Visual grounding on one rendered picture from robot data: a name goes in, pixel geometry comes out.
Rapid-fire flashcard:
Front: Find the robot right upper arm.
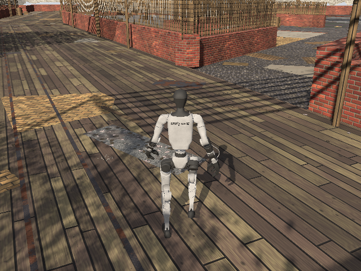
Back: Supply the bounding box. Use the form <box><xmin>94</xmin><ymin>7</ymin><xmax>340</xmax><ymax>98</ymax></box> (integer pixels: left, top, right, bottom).
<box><xmin>192</xmin><ymin>114</ymin><xmax>209</xmax><ymax>146</ymax></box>

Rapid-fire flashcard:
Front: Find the robot left thigh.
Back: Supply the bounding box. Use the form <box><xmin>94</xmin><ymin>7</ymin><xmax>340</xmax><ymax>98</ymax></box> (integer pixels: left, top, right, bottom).
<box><xmin>160</xmin><ymin>158</ymin><xmax>173</xmax><ymax>202</ymax></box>

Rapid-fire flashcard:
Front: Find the robot left upper arm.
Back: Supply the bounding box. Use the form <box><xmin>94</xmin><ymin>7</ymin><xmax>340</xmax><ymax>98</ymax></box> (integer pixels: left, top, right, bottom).
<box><xmin>151</xmin><ymin>114</ymin><xmax>169</xmax><ymax>143</ymax></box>

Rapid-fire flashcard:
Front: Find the right robot forearm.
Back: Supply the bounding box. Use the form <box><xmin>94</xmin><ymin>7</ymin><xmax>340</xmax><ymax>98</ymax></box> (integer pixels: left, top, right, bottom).
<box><xmin>204</xmin><ymin>137</ymin><xmax>218</xmax><ymax>164</ymax></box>

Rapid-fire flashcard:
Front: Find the left robot hand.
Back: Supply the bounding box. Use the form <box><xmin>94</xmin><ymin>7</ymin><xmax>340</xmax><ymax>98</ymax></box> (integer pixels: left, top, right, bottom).
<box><xmin>146</xmin><ymin>150</ymin><xmax>159</xmax><ymax>160</ymax></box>

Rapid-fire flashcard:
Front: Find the robot right foot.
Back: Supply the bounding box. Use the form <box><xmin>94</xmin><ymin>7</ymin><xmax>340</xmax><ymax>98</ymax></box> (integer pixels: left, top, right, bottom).
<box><xmin>187</xmin><ymin>209</ymin><xmax>195</xmax><ymax>218</ymax></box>

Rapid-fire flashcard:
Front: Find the left robot forearm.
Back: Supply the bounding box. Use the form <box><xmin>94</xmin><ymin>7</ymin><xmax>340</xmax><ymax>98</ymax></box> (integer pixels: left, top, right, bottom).
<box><xmin>147</xmin><ymin>135</ymin><xmax>156</xmax><ymax>152</ymax></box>

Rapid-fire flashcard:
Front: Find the right robot hand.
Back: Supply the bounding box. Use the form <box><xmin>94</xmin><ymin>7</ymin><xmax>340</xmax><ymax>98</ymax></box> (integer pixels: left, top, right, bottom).
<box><xmin>207</xmin><ymin>161</ymin><xmax>220</xmax><ymax>177</ymax></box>

